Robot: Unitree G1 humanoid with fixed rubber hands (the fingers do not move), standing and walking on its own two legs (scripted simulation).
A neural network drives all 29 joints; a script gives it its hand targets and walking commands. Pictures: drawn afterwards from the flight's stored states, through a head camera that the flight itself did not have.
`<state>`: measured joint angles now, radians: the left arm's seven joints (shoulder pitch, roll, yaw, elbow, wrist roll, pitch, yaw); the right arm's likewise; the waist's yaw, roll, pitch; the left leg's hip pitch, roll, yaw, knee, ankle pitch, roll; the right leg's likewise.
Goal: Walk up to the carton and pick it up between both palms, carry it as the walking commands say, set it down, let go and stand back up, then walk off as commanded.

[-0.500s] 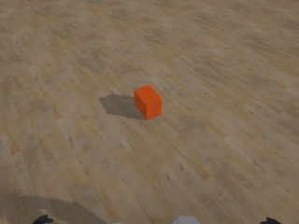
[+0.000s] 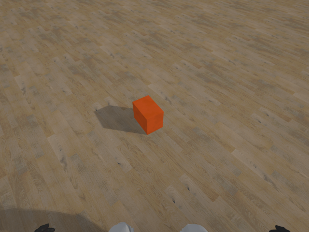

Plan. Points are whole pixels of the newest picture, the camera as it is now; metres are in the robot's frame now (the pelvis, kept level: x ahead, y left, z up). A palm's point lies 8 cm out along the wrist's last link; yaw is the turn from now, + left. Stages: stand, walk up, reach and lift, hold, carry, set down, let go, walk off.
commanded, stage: walk up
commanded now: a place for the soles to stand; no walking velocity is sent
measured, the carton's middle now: (147, 114) +1.04 +0.07 -0.63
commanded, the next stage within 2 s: none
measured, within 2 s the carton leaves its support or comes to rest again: neither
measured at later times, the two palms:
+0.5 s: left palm (39, 204) +0.21 +0.34 -0.07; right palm (279, 213) +0.19 -0.32 -0.07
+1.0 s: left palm (56, 165) +0.32 +0.33 -0.07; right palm (264, 178) +0.29 -0.32 -0.08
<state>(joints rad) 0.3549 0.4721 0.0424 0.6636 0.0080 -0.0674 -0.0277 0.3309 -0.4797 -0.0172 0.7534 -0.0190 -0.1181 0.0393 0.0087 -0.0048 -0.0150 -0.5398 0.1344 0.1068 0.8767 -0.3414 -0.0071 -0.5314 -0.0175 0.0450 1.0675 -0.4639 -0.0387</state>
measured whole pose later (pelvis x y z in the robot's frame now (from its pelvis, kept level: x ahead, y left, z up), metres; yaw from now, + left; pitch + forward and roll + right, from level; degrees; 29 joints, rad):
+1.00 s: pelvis +0.23 +0.01 +0.00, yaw -2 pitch +1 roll +0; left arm 0.34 0.46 0.04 0.68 0.01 -0.06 -0.02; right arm 0.35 -0.48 -0.02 0.75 -0.02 -0.11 0.03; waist 0.01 0.01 0.01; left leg -0.53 0.10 0.07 0.89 -0.37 0.00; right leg -0.51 -0.03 0.04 1.02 -0.46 -0.03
